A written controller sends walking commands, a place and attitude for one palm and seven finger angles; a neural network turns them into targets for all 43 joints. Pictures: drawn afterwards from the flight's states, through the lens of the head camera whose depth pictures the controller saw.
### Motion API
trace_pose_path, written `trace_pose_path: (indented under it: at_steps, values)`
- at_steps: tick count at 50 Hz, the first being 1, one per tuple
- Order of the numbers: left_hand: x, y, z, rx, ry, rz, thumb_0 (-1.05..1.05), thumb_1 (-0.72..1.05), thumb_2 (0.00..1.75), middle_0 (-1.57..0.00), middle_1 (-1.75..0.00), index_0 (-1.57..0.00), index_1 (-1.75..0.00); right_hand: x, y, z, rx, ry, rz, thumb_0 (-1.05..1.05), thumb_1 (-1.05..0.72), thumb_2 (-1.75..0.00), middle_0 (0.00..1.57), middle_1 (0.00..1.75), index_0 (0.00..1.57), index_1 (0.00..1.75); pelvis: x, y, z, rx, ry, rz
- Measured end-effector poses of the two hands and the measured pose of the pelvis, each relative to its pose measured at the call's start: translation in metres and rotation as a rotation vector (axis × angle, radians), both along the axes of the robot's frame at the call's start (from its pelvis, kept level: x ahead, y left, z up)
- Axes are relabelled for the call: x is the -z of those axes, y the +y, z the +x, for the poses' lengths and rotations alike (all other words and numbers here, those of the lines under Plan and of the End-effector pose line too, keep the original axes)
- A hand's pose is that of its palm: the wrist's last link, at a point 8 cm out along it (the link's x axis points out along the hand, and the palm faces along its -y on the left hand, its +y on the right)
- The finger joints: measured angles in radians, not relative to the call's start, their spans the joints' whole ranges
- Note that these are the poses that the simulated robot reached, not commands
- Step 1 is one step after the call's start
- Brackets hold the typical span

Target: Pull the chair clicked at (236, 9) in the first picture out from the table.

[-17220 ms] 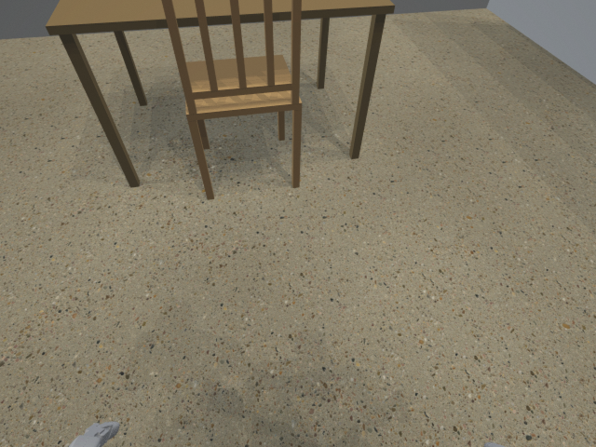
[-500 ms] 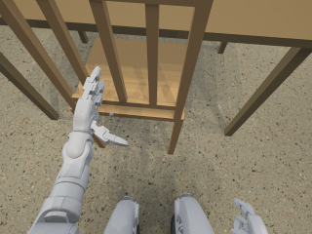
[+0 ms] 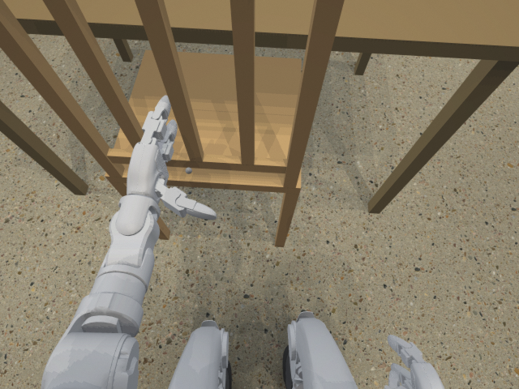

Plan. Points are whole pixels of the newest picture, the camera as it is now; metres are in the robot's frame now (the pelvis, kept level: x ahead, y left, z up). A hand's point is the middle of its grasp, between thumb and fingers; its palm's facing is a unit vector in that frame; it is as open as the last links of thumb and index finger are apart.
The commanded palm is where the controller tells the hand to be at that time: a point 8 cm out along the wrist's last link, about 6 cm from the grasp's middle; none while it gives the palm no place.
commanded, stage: push the fingers through the gap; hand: left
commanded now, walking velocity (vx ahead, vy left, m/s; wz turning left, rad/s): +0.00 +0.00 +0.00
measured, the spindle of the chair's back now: (178, 95) +0.54 +0.11 +0.08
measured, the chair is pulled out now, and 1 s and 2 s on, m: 0.00 0.00 0.00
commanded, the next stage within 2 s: hook a spindle and tug to test in 1.20 s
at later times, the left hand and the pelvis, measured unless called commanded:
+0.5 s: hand (195, 141) +0.48 +0.09 +0.04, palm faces -0.10 -0.99 -0.04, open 17.0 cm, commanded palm +0.46 +0.15 +0.03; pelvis +0.00 +0.00 +0.00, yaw -1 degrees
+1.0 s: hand (197, 127) +0.51 +0.09 +0.04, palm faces -0.08 -1.00 -0.04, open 17.0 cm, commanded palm +0.49 +0.14 +0.03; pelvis -0.01 +0.00 -0.01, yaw -1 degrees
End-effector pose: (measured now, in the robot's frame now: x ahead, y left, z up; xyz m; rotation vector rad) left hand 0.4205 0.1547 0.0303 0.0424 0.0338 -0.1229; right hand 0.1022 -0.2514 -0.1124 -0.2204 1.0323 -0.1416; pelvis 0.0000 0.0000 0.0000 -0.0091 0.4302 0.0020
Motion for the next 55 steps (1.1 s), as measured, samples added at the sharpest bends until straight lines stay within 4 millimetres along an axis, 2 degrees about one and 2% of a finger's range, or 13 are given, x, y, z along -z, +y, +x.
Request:
trace_pose_path:
  at_steps: [7,15,26,38,47,55]
  values:
    - [-0.009,-0.004,0.013,-0.022,-0.050,-0.010,-0.01,-0.50,0.30,-0.06,-0.08,-0.06,-0.08,0.000,-0.002,-0.020,0.010,0.043,-0.008,0.01,-0.90,-0.90,0.20,0.30,0.20,0.30,0.000,0.000,-0.001,0.003,0.003,0.001]
    - [-0.003,-0.002,0.029,-0.018,-0.028,0.006,-0.01,-0.50,0.30,-0.06,-0.08,-0.06,-0.08,0.001,-0.007,-0.039,0.035,0.093,-0.019,0.01,-0.90,-0.90,0.20,0.30,0.20,0.30,0.003,0.001,-0.002,0.006,0.018,-0.003]
    - [-0.010,-0.010,0.047,-0.030,-0.046,-0.007,-0.01,-0.50,0.30,-0.06,-0.08,-0.06,-0.08,0.002,-0.006,-0.055,0.045,0.138,-0.017,0.01,-0.90,-0.90,0.20,0.30,0.20,0.30,0.003,0.002,-0.003,0.008,0.027,-0.003]
    - [-0.007,-0.012,0.071,-0.033,-0.035,-0.008,-0.01,-0.50,0.30,-0.06,-0.08,-0.06,-0.08,0.007,-0.006,-0.074,0.061,0.195,-0.019,0.01,-0.90,-0.90,0.20,0.30,0.20,0.30,0.008,0.001,-0.005,0.011,0.055,-0.007]
    - [-0.007,-0.011,0.074,-0.035,-0.023,0.007,-0.01,-0.50,0.30,-0.06,-0.08,-0.06,-0.08,0.008,-0.005,-0.088,0.072,0.246,-0.006,0.01,-0.90,-0.90,0.20,0.30,0.20,0.30,0.008,0.002,-0.005,0.012,0.058,-0.009]
    - [-0.008,-0.012,0.073,-0.043,-0.019,0.000,-0.01,-0.50,0.30,-0.06,-0.08,-0.06,-0.08,0.004,-0.004,-0.088,0.072,0.250,-0.006,0.01,-0.90,-0.90,0.20,0.30,0.20,0.30,0.006,0.001,-0.005,0.010,0.054,-0.012]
